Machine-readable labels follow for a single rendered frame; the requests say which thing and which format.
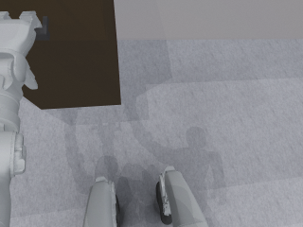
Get left robot forearm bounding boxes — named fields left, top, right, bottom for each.
left=0, top=48, right=27, bottom=133

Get left robot upper arm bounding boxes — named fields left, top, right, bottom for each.
left=0, top=131, right=27, bottom=227

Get robot left thigh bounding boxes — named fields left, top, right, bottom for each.
left=82, top=180, right=116, bottom=227

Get robot thigh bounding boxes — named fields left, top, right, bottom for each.
left=158, top=169, right=208, bottom=227
left=82, top=180, right=116, bottom=227

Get drawer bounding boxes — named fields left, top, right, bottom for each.
left=0, top=0, right=107, bottom=41

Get robot left hand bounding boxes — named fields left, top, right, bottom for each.
left=0, top=10, right=43, bottom=90

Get cabinet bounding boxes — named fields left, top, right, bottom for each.
left=22, top=0, right=121, bottom=110

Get robot right thigh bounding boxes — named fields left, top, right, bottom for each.
left=158, top=169, right=208, bottom=227

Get handle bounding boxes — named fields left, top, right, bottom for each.
left=34, top=16, right=50, bottom=41

